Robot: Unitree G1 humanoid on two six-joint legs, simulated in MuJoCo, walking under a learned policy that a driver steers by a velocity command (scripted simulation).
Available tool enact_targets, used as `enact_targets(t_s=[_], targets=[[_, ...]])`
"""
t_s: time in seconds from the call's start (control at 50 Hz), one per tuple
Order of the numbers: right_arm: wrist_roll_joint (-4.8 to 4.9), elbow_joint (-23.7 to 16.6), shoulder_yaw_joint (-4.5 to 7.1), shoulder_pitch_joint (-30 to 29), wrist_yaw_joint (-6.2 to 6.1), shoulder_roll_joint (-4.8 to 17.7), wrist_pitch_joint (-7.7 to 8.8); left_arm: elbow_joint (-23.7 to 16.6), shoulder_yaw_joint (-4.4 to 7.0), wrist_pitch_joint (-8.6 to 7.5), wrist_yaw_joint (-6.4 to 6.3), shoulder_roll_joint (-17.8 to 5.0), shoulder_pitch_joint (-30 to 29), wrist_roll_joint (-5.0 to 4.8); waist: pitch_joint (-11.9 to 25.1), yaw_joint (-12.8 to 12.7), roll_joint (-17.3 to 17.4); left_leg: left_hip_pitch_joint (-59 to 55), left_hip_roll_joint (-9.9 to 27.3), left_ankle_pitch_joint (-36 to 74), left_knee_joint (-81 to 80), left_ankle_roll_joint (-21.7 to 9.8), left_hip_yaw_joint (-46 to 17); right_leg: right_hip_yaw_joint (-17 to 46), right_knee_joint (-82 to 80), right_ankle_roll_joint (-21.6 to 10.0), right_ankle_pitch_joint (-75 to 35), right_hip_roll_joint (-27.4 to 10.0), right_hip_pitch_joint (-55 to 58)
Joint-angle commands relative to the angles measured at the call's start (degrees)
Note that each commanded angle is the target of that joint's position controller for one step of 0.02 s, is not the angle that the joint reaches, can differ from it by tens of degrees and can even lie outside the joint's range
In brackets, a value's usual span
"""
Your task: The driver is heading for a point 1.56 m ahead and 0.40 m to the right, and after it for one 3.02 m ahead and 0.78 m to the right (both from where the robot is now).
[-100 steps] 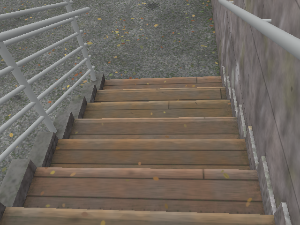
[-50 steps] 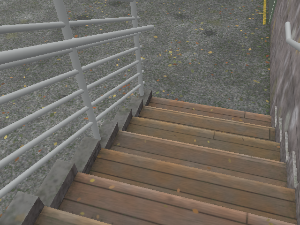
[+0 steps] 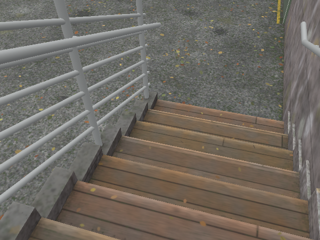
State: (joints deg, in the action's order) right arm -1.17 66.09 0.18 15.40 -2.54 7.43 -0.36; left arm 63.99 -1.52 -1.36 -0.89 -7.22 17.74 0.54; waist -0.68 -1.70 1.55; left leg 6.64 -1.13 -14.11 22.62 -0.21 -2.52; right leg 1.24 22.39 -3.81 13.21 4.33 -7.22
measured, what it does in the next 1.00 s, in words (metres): walks ahead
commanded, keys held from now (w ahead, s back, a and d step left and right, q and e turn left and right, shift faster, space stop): no key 0.44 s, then w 0.56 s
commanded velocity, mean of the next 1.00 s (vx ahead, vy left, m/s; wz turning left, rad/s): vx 0.17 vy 0.00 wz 0.00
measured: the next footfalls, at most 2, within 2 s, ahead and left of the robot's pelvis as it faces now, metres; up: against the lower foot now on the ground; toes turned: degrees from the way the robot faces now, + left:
right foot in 1.16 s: +0.39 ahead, -0.13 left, -0.15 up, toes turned -3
left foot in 1.74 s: +0.74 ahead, +0.10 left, -0.30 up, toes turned +6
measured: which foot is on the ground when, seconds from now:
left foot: down 0.00-1.00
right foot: down 0.00-0.70, up 0.72-1.00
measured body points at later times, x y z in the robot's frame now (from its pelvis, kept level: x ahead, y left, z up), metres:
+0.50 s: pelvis -0.01 +0.00 +0.00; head -0.01 -0.01 +0.45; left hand -0.03 +0.21 -0.16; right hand -0.01 -0.20 -0.17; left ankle -0.02 +0.12 -0.74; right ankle -0.01 -0.08 -0.74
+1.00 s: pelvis +0.13 +0.01 -0.03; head +0.15 +0.01 +0.42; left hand +0.27 +0.25 -0.16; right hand -0.05 -0.20 -0.16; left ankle -0.01 +0.12 -0.74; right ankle +0.31 -0.13 -0.73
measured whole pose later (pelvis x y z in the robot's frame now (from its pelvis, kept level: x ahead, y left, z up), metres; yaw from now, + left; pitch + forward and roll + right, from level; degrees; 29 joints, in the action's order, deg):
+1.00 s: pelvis +0.13 +0.01 -0.03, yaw +1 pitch +1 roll +2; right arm -1.1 66.5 2.5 36.6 -1.6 9.0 4.9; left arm 54.2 3.5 -3.5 2.6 -13.0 7.7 3.0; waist 0.6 5.1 -1.5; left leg 2.3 -3.7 -30.3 31.5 -2.2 -0.7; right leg 2.0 39.9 -3.9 -18.2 -3.7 -37.4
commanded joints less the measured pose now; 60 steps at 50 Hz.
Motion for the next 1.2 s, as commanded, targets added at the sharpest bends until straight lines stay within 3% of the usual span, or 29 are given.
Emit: enact_targets(t_s=[0.02, 0.44, 0.46, 0.5, 0.58, 0.62, 0.64, 0.68, 0.7, 0.72, 0.74, 0.76, 0.78, 0.84, 0.86, 0.88, 0.9, 0.92, 0.94, 0.96, 0.98, 1.0, 1.04, 1.08, 1.12, 1.14, 1.16, 1.18, 1.2], targets=[[0.02, -0.8, 0.25, 2.5, 0.0, 2.7, 0.31, -0.51, 0.63, -0.31, -0.12, -4.37, 3.17, 0.06, -3.56, 0.05, -1.02, 2.52, 6.05, 8.57, -2.71, -2.68, -4.6, 8.08, -4.48, -0.32, -6.88, -8.88, -2.22], [-0.04, -0.73, -0.05, 3.93, 0.0, 2.05, 0.53, 0.42, 0.52, -0.23, -0.14, -3.43, 4.47, 0.02, -4.08, -0.01, -1.16, 3.92, 5.95, 7.47, -2.58, -2.68, -4.56, 8.01, -4.26, -0.3, -5.27, -8.74, -2.65], [-0.09, -0.55, -0.12, 4.42, 0.02, 1.72, 0.52, 0.59, 0.43, -0.22, -0.09, -3.2, 4.86, -0.03, -3.05, -0.09, -1.44, 3.35, 5.38, 4.54, -2.82, -2.63, -4.25, 8.19, -5.13, -0.33, -1.08, -8.46, -2.33], [-0.57, -1.21, 0.39, 4.38, 0.15, 2.53, 0.43, 0.61, 1.29, 0.14, -0.08, -5.31, 5.48, -0.11, -4.08, -0.33, -3.54, 5.28, 2.6, -4.05, 0.35, -2.76, -1.75, 9.78, -6.48, -1.63, 10.29, -8.08, -3.27], [-1.65, -4.38, 0.89, 1.96, 0.8, 2.29, 0.86, 0.31, 3.11, 1.15, -0.37, -7.18, 9.28, -0.12, -8.26, -1.99, -8.16, 17.13, -0.23, -12.68, 10.26, -4.35, 3.21, 18.88, -9.27, -6.93, 33.19, -12.69, -3.2], [-1.65, -5.38, 1.38, 1.65, 0.81, 3.2, 1.65, -0.13, 3.96, 1.1, -0.26, -8.24, 9.85, -0.12, -10.35, -1.16, -6.42, 15.21, 0.15, -11.11, 10.95, -5.09, 4.32, 22.24, -10.03, -8.57, 35.26, -14.77, -8.32], [-1.47, -4.99, 1.3, 3.61, 0.83, 2.17, 2.03, -1.12, 4.34, 0.85, -0.27, -8.56, 7.9, -0.21, -10.31, 0.39, -5.87, 11.46, 0.4, -10.63, 9.8, -5.52, 4.05, 20.75, -8.82, -8.43, 33.85, -13.63, -11.84], [-0.16, -2.89, 2.29, 11.43, 1.06, 3.5, 2.84, -4.12, 4.21, 0.47, -0.43, -7.88, 1.11, -0.13, -11.19, 5.65, -3.18, 0.04, 0.74, -12.62, 3.52, -6.44, 0.71, 13.51, -3.06, -6.49, 28.28, -9.16, -22.94], [-0.39, -1.04, 2.96, 17.38, 0.88, 5.1, 3.11, -5.72, 3.95, -0.14, -0.42, -6.59, -1.63, -0.4, -11.28, 8.16, 3.44, -7.89, 4.81, -18.51, -1.44, -8.03, -7.37, 7.04, 6.38, -4.74, 23.25, -4.88, -31.6], [-0.27, 0.94, 4.07, 23.86, 0.79, 8.17, 3.1, -7.4, 3.8, -1.14, -0.14, -5.04, -3.21, 0.09, -10.52, 10.08, 11.59, -14.17, 13.03, -26.67, -8.68, -11.21, -22.27, -0.88, 18.93, -2.93, 17.01, -0.47, -39.3], [-0.23, 1.46, 4.54, 26.29, 0.77, 9.46, 2.72, -8.87, 4.36, -1.87, 0.0, -7.29, -5.7, 1.66, -12.84, 10.9, 9.58, -15.03, 18.11, -26.16, -10.02, -13.39, -29.78, -1.65, 22.85, -2.33, 17.48, -2.62, -46.08], [-0.58, 1.06, 4.42, 25.89, 0.56, 8.52, 2.75, -9.23, 4.51, -2.39, 0.55, -6.72, -6.62, 1.9, -12.92, 10.23, 4.77, -15.29, 18.85, -21.83, -9.08, -14.79, -30.04, -0.62, 25.69, -1.49, 14.53, -4.29, -48.57], [-0.55, 0.75, 4.68, 24.82, 0.59, 8.89, 2.62, -9.45, 4.43, -2.92, 0.93, -5.88, -6.36, 1.86, -10.97, 8.84, 3.18, -14.11, 18.71, -18.1, -8.98, -15.45, -28.87, 1.03, 28.64, -0.57, 11.29, -5.7, -48.11], [-1.09, -3.18, 4.39, 18.28, 1.09, 7.44, 3.18, -8.63, 4.7, -2.23, 2.46, -5.42, -3.51, 3.14, -6.36, 4.69, 2.63, -0.91, 14.07, -10.36, -9.75, -14.84, -18.83, -1.19, 34.39, 1.32, 0.51, -6.33, -37.72], [-1.36, -3.07, 4.45, 17.53, 1.21, 7.46, 3.82, -8.17, 5.01, -1.77, 2.74, -5.96, -2.46, 3.31, -6.68, 3.21, 2.41, 2.65, 13.74, -5.34, -8.44, -14.61, -16.73, -0.16, 36.9, 1.12, -5.44, -6.86, -35.64], [-0.99, -3.45, 4.21, 17.65, 1.19, 7.14, 4.24, -8.0, 5.15, -1.21, 2.79, -6.26, -2.21, 3.37, -5.86, 2.48, 2.34, 4.94, 12.84, -1.34, -7.43, -14.14, -14.44, -0.59, 37.15, 1.12, -8.52, -6.97, -34.14], [-0.48, -1.89, 3.59, 18.83, 0.93, 5.61, 5.2, -9.31, 5.53, -1.66, 2.84, -6.54, -5.28, 2.85, -7.05, 2.67, 0.47, 1.61, 10.76, -1.57, -4.21, -13.14, -11.86, 3.47, 31.92, 0.94, -17.58, -9.09, -38.84], [-0.49, -1.83, 3.21, 19.16, 0.89, 5.43, 5.95, -10.38, 5.52, -2.26, 2.74, -7.15, -7.27, 2.78, -7.24, 3.24, 1.21, 1.33, 9.97, 1.12, -3.11, -12.71, -10.92, 2.24, 27.46, 0.56, -21.96, -8.75, -38.84], [-0.41, -2.6, 2.96, 17.87, 0.79, 5.63, 6.35, -11.42, 5.33, -2.61, 3.0, -6.83, -9.59, 2.8, -7.91, 3.6, 0.55, 6.5, 8.28, 0.97, -2.28, -12.33, -8.17, 0.48, 21.25, 0.18, -28.77, -8.18, -34.19], [0.16, -3.21, 2.62, 15.92, 0.55, 5.35, 6.98, -12.27, 5.04, -2.86, 3.57, -6.94, -11.78, 2.95, -7.4, 3.17, 2.07, 11.16, 7.89, -2.65, 0.66, -11.33, -7.17, 1.45, 17.07, -0.33, -37.74, -8.73, -27.6], [0.51, -4.43, 2.28, 13.75, 0.74, 5.85, 6.93, -13.02, 4.88, -2.92, 4.14, -7.11, -14.21, 2.46, -6.04, 4.27, 0.65, 15.73, 5.87, -3.37, 0.65, -9.91, -4.84, -1.62, 12.59, -0.58, -42.08, -6.73, -19.93], [0.6, -5.17, 2.2, 14.17, 0.89, 7.28, 6.97, -14.27, 4.53, -2.77, 4.26, -6.66, -17.17, 1.67, -6.31, 5.85, 1.71, 17.64, 6.54, -3.75, 0.67, -9.78, -5.39, -2.55, 11.4, -0.39, -42.0, -6.12, -15.92], [-0.59, -5.25, 2.26, 16.21, 0.33, 8.77, 6.44, -15.77, 4.19, -2.52, 3.96, -6.98, -21.09, 1.54, -9.3, 8.94, 1.54, 13.74, 6.1, -1.02, 5.22, -9.68, -5.03, -2.31, 6.54, 0.26, -38.86, -6.85, -17.46], [-1.46, -4.74, 2.12, 18.58, -0.5, 8.72, 5.96, -16.8, 3.99, -3.22, 3.31, -7.75, -22.46, 0.73, -10.67, 11.31, 1.56, 6.16, 5.55, 3.81, 12.11, -9.62, -5.73, -0.23, -1.04, 1.1, -37.17, -8.63, -19.01], [-2.67, -4.05, 2.08, 19.62, -1.72, 9.73, 4.46, -14.43, 4.5, -4.31, 2.51, -9.64, -15.78, -0.41, -8.46, 9.85, 0.15, -1.71, 5.89, 11.01, 24.89, -10.52, -6.8, 1.04, -7.98, 0.84, -35.41, -10.14, -16.7], [-2.61, -3.51, 2.11, 19.4, -1.95, 9.66, 4.13, -10.8, 5.02, -4.56, 1.93, -10.48, -5.86, -0.23, -4.98, 5.81, -1.12, -0.75, 4.65, 13.51, 36.39, -10.55, -5.04, -2.23, -10.78, 1.03, -37.57, -8.77, -8.17], [-1.29, -3.14, 2.24, 19.21, -1.68, 10.6, 3.91, -6.22, 5.65, -4.64, 1.76, -11.86, 6.27, 0.58, 0.84, 0.61, -4.6, 4.42, 2.51, 12.8, 50.47, -10.05, -2.55, -6.04, -9.96, 1.48, -40.52, -7.95, 6.61], [0.54, -1.5, 2.76, 26.26, -1.12, 8.47, 4.01, -3.63, 6.06, -4.01, 1.96, -15.02, 11.71, 2.12, 7.5, 1.32, -14.03, 19.95, -2.49, -21.21, 68.06, -7.59, 1.49, -2.88, 5.42, 0.61, -56.61, -13.12, 25.84], [3.5, -2.52, 2.66, 29.99, -1.47, 7.09, 4.81, -4.65, 6.38, -3.52, 2.51, -17.53, 16.92, 1.3, 19.49, 0.99, -18.71, 40.71, -3.42, -42.03, 88.81, -5.58, -0.2, 8.35, 25.29, -5.82, -68.14, -24.03, 48.46]])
